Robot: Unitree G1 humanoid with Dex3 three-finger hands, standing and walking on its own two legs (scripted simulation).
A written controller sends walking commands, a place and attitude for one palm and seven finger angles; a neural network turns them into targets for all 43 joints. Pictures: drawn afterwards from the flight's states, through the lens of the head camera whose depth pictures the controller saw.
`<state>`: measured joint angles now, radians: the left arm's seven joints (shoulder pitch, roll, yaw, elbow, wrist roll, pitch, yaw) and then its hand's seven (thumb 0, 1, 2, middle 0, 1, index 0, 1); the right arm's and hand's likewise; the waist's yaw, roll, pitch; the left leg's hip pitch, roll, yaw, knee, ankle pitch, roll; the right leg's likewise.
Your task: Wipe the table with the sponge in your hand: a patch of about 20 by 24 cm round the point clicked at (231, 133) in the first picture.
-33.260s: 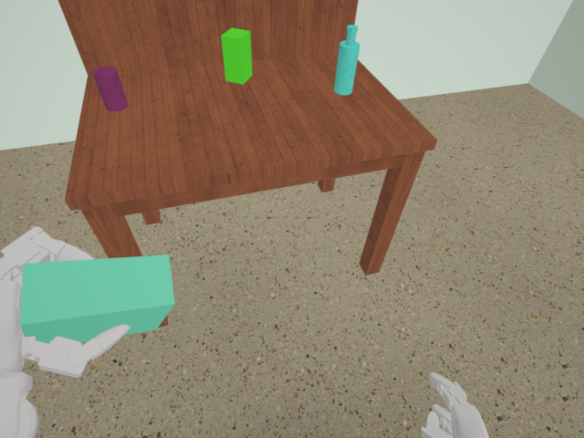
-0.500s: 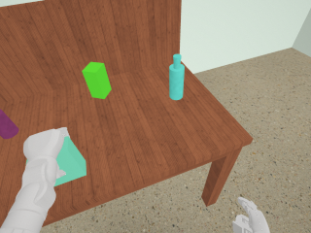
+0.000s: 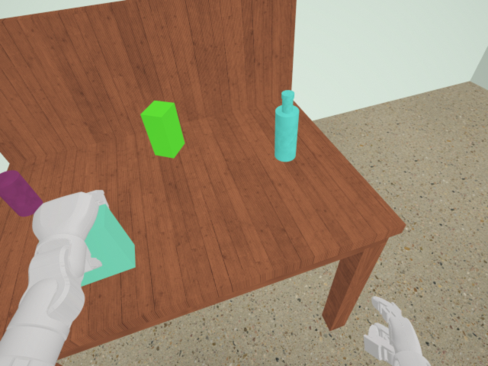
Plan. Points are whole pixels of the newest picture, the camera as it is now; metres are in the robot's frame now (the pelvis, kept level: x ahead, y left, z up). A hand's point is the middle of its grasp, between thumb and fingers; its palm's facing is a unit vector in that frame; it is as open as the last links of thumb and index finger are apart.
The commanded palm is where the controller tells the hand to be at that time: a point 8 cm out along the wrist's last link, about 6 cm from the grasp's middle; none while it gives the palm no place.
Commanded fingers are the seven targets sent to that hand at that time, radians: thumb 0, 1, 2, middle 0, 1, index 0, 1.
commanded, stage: lift the sponge slowly off the table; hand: left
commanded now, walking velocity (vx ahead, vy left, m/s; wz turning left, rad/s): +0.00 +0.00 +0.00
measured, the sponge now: (97, 253) +0.27 +0.32 +0.03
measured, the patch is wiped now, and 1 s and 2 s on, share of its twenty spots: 1.00 1.00 1.00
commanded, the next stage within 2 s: bring the sponge back beside the body in 0.24 s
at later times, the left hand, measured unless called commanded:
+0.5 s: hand (87, 235) +0.26 +0.31 +0.09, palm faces +0.01 -0.08 -1.00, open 9.8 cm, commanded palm +0.24 +0.30 +0.16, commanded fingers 0.00 0.10 1.30 -1.20 -1.60 -1.20 -1.60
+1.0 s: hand (78, 255) +0.22 +0.29 +0.10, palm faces +0.06 -0.09 -0.99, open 9.8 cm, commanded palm +0.19 +0.29 +0.17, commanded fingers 0.00 0.10 1.30 -1.20 -1.60 -1.20 -1.60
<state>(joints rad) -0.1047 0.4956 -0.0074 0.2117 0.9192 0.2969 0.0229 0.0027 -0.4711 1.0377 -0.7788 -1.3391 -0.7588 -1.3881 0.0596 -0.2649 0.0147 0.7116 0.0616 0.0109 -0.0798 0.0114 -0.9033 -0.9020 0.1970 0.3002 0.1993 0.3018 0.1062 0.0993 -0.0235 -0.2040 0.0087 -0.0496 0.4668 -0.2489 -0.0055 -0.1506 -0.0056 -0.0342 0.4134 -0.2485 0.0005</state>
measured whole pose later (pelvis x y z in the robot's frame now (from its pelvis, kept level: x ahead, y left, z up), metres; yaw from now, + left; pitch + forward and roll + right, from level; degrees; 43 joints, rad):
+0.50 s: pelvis +0.00 +0.00 +0.00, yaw +0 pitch -2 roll -1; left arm -0.03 0.49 -0.01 0.07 0.91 0.31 -0.01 0.00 -0.47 1.04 -0.78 -1.34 -0.76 -1.39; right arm 0.06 -0.28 0.02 0.70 0.05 0.02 -0.06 0.01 -0.90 -0.90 0.20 0.30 0.20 0.30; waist 0.11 0.11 -0.01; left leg -0.17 0.01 -0.04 0.44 -0.24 -0.01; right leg -0.12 0.00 -0.03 0.38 -0.23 0.00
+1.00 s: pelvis -0.01 -0.01 +0.00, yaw +0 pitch -4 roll -1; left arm 0.07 0.48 -0.03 -0.08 0.90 0.37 -0.02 0.00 -0.47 1.04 -0.78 -1.34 -0.76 -1.39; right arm 0.01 -0.26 0.04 0.69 0.05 0.01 -0.06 0.01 -0.90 -0.90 0.20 0.30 0.20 0.30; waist 0.14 0.12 -0.01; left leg -0.14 0.02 -0.04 0.43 -0.22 -0.01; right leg -0.09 0.00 -0.03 0.39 -0.22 -0.01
